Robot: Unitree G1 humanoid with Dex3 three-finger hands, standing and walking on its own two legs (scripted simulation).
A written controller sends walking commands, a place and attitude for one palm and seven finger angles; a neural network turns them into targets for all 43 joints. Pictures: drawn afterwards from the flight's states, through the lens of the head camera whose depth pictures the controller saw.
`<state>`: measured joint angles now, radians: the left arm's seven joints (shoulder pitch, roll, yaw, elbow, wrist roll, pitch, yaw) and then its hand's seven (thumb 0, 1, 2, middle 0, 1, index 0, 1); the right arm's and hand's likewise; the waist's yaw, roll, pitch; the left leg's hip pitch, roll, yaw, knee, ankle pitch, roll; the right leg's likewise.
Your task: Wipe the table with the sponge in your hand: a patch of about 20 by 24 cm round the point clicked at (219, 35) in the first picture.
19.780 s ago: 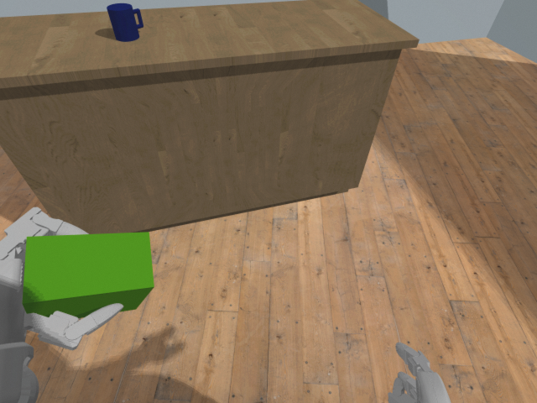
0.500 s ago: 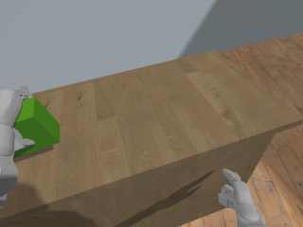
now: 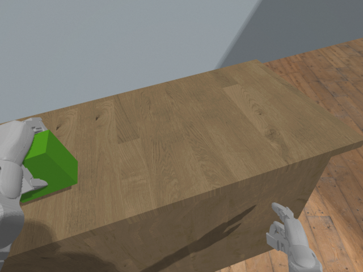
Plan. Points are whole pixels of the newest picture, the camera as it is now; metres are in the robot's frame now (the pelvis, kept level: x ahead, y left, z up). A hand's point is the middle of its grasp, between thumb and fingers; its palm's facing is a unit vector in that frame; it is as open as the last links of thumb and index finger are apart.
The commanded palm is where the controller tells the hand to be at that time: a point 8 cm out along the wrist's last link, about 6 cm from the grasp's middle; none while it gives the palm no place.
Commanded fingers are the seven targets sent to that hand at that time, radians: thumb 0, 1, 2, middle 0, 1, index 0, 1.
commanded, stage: move the sponge above the wiping area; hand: left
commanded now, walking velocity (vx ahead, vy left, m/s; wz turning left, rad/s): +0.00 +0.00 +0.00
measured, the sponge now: (41, 172) +0.23 +0.34 +0.15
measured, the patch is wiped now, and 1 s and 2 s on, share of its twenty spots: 0.25 0.25 0.30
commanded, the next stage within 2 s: lower the sponge onto the table in 0.74 s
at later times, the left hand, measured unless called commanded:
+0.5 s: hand (38, 170) +0.23 +0.34 +0.16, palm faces +0.02 -0.09 -1.00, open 10.2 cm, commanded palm +0.19 +0.33 +0.26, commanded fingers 0.00 0.10 1.30 -1.20 -1.60 -1.20 -1.60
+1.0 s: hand (49, 175) +0.23 +0.31 +0.15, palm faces +0.05 -0.13 -0.99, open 10.2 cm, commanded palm +0.19 +0.33 +0.26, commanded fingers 0.00 0.10 1.30 -1.20 -1.60 -1.20 -1.60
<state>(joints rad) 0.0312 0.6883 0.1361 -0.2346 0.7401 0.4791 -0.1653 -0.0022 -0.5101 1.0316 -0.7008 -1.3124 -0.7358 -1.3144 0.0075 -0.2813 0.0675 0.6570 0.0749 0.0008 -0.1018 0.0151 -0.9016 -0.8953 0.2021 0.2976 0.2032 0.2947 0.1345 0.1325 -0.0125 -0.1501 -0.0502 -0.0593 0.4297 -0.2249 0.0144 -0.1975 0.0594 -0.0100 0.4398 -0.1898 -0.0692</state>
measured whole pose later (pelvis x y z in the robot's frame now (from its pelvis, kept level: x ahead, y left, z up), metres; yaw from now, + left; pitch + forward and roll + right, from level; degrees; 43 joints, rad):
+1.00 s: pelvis +0.01 +0.02 +0.00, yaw +0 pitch -3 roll +0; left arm 0.14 0.64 0.02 -0.39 0.75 0.49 -0.18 0.00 -0.51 1.04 -0.70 -1.32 -0.74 -1.32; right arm 0.03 -0.30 0.07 0.64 0.06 0.01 -0.10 0.01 -0.90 -0.90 0.20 0.30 0.20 0.30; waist 0.16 0.11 0.00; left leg -0.14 -0.07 -0.05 0.42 -0.23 0.04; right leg -0.19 0.04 0.00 0.43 -0.20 -0.05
